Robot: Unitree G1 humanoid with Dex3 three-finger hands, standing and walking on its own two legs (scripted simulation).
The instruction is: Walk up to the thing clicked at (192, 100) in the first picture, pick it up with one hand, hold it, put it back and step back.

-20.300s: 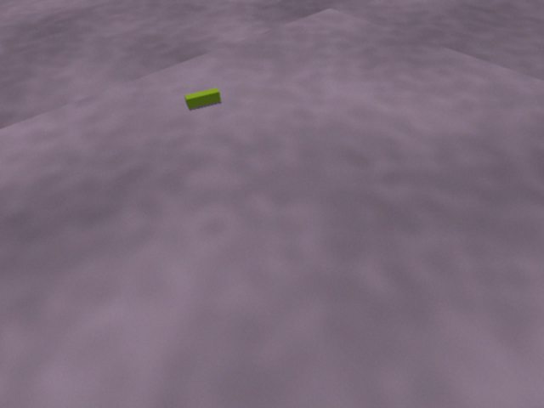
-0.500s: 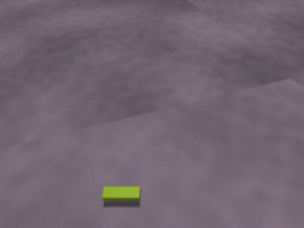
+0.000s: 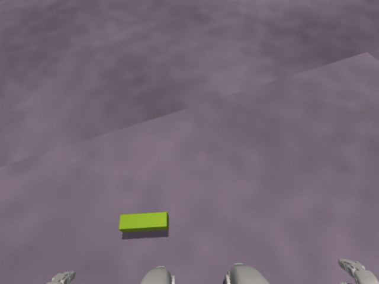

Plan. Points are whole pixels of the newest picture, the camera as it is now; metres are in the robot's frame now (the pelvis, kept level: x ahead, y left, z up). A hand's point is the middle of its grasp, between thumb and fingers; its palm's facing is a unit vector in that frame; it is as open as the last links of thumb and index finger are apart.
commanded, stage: walk up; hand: left
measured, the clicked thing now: (144, 222) +0.43 +0.28 -0.71
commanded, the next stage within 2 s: none
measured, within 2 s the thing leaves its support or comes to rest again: neither
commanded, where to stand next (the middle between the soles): +0.02 +0.03 m, yaw -1 degrees
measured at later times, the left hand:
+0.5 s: hand out of the picture +0.00 +0.30 -0.13, palm faces +0.09 -0.90 -0.43, open 7.4 cm
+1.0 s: hand out of the picture +0.01 +0.31 -0.14, palm faces +0.02 -0.92 -0.38, open 7.4 cm
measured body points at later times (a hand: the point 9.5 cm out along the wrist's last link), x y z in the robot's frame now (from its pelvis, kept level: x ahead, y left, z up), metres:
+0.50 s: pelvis -0.05 +0.00 +0.01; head -0.02 +0.01 +0.46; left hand -0.01 +0.34 -0.10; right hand +0.05 -0.30 -0.11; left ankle -0.07 +0.12 -0.71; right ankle -0.02 -0.12 -0.68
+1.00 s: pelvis -0.05 +0.03 +0.01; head -0.01 +0.05 +0.46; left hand +0.01 +0.36 -0.12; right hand +0.07 -0.27 -0.09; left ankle +0.02 +0.16 -0.71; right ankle -0.07 -0.11 -0.66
